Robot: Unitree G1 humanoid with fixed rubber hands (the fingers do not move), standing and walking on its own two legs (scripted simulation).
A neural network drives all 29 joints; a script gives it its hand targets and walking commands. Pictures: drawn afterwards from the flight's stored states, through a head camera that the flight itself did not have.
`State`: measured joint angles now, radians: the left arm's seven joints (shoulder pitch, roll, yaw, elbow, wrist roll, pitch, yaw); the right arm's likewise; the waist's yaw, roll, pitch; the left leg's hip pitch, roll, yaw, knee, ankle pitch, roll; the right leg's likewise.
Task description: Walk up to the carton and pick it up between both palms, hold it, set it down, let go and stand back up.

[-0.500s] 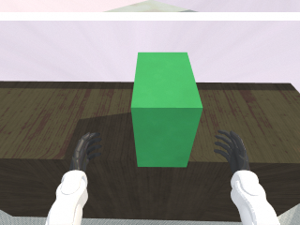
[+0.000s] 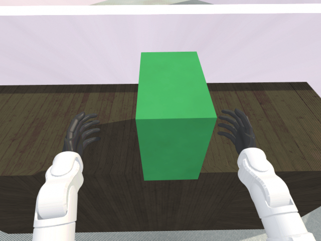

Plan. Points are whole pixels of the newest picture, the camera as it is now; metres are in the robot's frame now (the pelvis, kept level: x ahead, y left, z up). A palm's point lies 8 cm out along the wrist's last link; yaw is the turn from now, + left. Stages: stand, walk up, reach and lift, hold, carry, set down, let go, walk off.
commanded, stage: reach and lift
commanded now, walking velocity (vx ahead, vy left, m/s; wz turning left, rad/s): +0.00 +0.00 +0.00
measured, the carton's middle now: (170, 116) +0.45 -0.02 +0.06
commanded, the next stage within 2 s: none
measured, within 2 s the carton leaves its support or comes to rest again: neither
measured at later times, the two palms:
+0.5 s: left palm (76, 106) +0.38 +0.19 +0.18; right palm (244, 107) +0.37 -0.18 +0.17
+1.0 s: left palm (72, 69) +0.43 +0.19 +0.25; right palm (236, 71) +0.43 -0.17 +0.23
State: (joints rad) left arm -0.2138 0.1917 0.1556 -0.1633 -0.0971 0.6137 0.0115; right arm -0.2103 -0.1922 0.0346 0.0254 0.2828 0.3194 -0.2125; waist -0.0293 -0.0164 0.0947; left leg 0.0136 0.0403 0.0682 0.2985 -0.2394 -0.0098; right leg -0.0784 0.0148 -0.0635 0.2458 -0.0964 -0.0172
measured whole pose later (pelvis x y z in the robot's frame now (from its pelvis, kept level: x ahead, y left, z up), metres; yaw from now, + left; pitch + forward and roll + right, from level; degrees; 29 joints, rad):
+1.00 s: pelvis -0.01 -0.01 +0.00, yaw +2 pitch +2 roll -1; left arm -1.14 0.36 0.09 0.84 -0.16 0.53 0.06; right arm -1.10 -0.27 0.01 0.88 0.39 0.41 -0.19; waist -0.05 -0.01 -0.04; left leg -0.17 0.05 0.03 0.37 -0.23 -0.02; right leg -0.22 0.02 -0.10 0.26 -0.07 -0.03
